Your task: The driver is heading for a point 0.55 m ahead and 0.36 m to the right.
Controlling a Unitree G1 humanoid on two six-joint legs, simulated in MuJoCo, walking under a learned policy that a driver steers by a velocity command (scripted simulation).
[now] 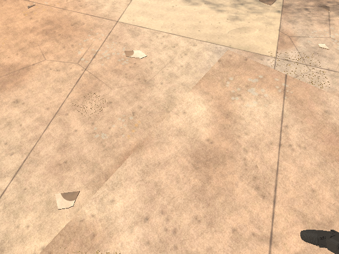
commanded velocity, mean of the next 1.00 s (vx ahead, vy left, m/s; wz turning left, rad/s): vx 0.38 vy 0.00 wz -0.43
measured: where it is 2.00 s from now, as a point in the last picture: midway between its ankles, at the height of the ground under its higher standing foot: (235, 227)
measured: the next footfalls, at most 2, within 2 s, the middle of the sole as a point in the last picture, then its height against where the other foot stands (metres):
right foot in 0.50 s outside the picture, level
left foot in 0.90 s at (191, 194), level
